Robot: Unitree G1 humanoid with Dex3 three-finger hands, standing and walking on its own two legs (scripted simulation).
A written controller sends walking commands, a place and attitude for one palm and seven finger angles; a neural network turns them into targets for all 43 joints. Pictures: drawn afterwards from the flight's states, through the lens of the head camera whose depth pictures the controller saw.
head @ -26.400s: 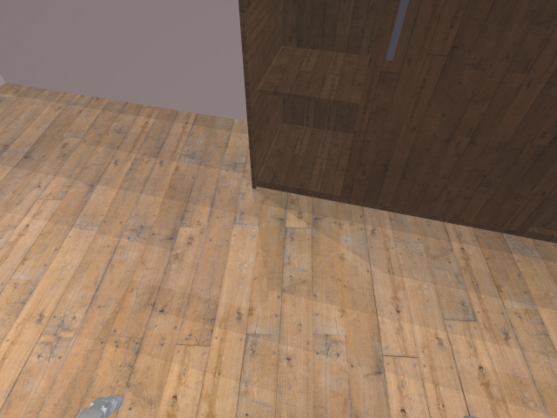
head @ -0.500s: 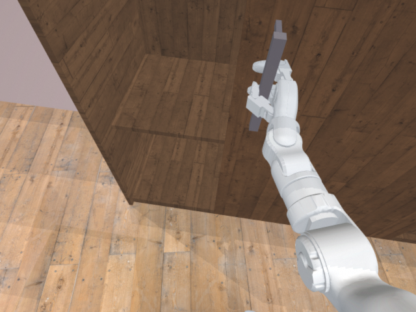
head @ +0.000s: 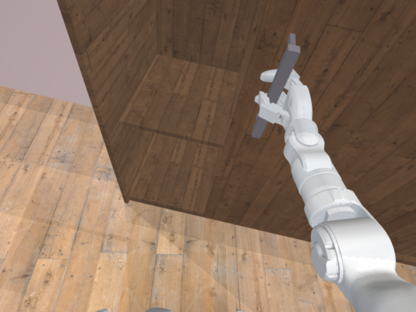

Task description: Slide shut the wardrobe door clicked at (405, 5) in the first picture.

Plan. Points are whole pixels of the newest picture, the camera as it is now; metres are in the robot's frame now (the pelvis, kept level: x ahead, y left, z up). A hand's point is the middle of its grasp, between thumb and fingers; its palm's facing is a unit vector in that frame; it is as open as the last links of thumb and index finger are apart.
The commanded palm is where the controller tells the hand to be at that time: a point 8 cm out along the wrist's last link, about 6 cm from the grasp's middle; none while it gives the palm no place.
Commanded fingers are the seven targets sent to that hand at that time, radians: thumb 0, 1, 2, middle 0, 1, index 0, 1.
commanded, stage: step sideways, sliding the door along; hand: right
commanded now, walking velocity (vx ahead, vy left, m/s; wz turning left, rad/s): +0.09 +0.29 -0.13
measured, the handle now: (272, 91) +0.53 -0.05 +0.13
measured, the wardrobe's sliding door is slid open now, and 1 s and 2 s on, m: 0.38 0.28 0.00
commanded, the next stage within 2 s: none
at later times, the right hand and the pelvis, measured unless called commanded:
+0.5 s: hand (250, 104) +0.48 +0.00 +0.13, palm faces +0.11 +0.98 -0.18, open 6.4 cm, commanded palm +0.46 +0.01 +0.14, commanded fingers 0.00 -0.90 -0.90 0.45 1.40 0.45 1.40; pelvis +0.05 +0.14 -0.01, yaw -11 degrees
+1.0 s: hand (207, 90) +0.49 +0.09 +0.13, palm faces +0.31 +0.94 -0.15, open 6.2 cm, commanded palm +0.46 +0.12 +0.14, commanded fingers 0.00 -0.90 -0.90 0.45 1.40 0.45 1.40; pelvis +0.12 +0.28 +0.02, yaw -16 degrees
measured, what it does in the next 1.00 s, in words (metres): steps to the left, turning right: left foot, then right foot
